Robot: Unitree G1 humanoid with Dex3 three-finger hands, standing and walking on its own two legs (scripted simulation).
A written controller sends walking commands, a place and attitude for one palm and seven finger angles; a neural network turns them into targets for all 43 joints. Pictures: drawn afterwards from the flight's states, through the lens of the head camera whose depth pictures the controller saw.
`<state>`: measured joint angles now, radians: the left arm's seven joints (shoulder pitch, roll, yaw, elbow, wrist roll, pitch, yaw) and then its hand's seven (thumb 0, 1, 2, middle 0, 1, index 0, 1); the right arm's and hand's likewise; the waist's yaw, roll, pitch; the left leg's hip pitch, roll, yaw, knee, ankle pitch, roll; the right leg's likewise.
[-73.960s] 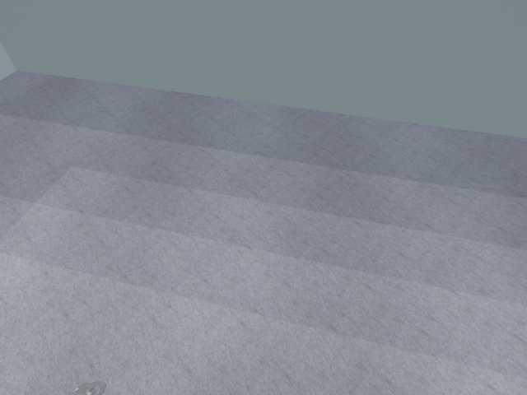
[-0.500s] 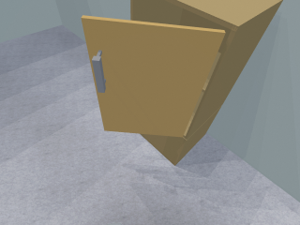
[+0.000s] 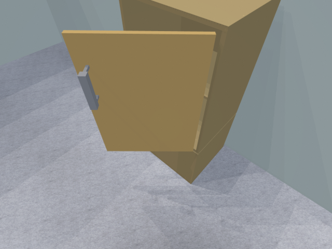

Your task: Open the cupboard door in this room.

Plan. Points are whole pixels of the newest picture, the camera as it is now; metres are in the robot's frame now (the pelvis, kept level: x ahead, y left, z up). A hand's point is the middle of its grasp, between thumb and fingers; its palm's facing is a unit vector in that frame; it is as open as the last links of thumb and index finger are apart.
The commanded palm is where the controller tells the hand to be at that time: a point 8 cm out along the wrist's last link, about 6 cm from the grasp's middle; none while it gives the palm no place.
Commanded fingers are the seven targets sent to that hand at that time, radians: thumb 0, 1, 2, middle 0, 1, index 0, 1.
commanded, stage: come to a stop and stand still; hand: left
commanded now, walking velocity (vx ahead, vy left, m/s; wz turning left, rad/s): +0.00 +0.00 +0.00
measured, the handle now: (90, 87) +0.58 +0.28 +0.05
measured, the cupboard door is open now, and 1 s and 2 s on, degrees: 42 42 42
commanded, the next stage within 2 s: look again from close up in 0.28 s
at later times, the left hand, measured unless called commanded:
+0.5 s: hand out of the picture +0.03 +0.19 -0.16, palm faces +0.01 -0.97 -0.25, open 7.4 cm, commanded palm none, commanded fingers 0.00 0.90 0.90 -0.20 -0.30 -0.20 -0.30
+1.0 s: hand out of the picture +0.03 +0.24 -0.15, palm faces -0.01 -0.96 -0.29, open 7.4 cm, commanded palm none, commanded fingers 0.00 0.90 0.90 -0.20 -0.30 -0.20 -0.30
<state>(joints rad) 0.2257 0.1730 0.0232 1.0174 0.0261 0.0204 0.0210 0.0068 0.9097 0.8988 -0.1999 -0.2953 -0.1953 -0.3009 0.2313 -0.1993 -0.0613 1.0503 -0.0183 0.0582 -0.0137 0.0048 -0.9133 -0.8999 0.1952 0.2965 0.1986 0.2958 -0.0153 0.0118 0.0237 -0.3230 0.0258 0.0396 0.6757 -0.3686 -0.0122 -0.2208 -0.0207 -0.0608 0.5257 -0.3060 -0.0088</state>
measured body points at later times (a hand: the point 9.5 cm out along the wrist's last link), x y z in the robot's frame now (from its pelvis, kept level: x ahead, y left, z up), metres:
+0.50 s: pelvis +0.00 -0.01 +0.00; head +0.01 -0.01 +0.45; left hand +0.03 +0.24 -0.14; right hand +0.03 -0.26 -0.15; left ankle +0.00 +0.11 -0.73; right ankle -0.02 -0.12 -0.73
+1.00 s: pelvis -0.04 +0.01 +0.01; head -0.05 +0.02 +0.46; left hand +0.03 +0.29 -0.13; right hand +0.05 -0.26 -0.12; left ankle +0.00 +0.11 -0.73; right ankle -0.02 -0.12 -0.73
